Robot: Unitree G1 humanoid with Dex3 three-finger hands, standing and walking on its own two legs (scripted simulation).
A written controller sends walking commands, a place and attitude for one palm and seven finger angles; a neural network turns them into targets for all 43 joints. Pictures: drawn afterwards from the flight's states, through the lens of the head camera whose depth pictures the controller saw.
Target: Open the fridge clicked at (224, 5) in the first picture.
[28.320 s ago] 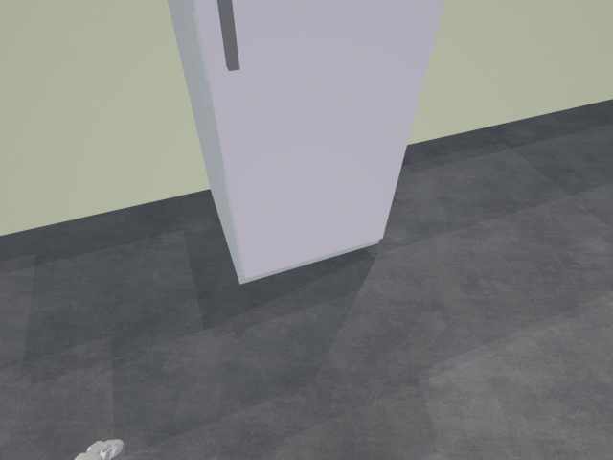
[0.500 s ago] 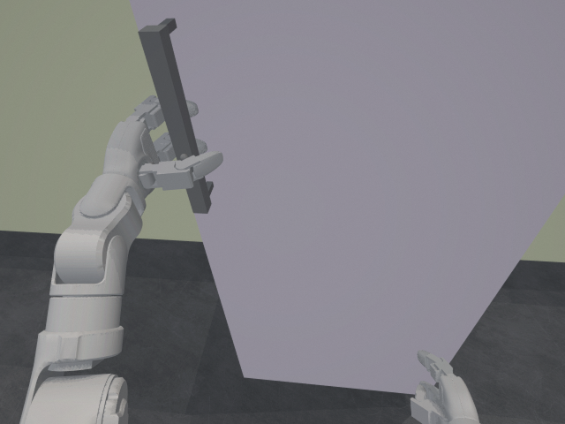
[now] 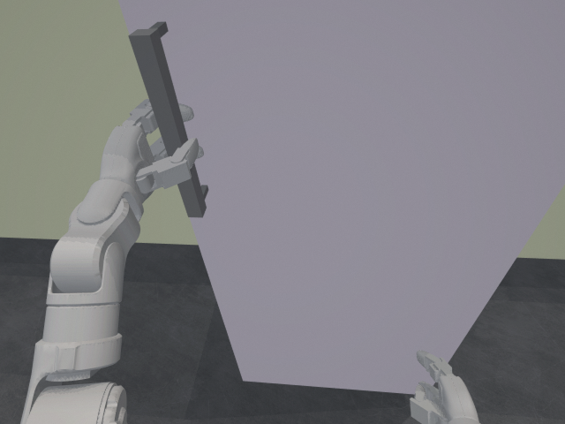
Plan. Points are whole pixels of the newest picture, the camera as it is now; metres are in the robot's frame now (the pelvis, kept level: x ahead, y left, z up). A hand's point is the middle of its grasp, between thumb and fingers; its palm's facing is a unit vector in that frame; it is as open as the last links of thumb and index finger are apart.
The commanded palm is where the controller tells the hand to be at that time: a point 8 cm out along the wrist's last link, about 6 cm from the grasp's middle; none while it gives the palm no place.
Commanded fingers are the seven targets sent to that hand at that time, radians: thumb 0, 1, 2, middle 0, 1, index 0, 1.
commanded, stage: grip the handle and tug to test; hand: left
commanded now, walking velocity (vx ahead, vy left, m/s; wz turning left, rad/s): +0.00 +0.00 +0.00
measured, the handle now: (180, 131) +0.41 +0.15 +0.25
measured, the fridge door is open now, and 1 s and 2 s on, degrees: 0 0 0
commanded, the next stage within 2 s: pull the door a little, standing still in 0.46 s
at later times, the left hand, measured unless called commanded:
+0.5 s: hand (183, 165) +0.35 +0.14 +0.24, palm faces +0.00 -1.00 -0.06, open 6.8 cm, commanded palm +0.30 +0.19 +0.25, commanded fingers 0.00 0.90 0.90 -0.45 -1.40 -0.45 -1.40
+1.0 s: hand (184, 169) +0.35 +0.14 +0.24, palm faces +0.00 -0.99 -0.12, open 7.0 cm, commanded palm +0.28 +0.19 +0.25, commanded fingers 0.00 0.90 0.90 -0.45 -1.40 -0.45 -1.40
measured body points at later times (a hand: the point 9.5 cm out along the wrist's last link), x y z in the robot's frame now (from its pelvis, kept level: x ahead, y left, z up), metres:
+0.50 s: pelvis +0.02 +0.00 +0.00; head +0.00 -0.04 +0.45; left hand +0.35 +0.19 +0.25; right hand +0.21 -0.24 -0.08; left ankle -0.01 +0.11 -0.74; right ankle -0.06 -0.10 -0.74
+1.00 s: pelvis +0.07 +0.00 +0.00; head +0.05 -0.04 +0.44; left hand +0.34 +0.19 +0.25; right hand +0.28 -0.23 -0.07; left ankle -0.01 +0.12 -0.73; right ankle -0.06 -0.09 -0.73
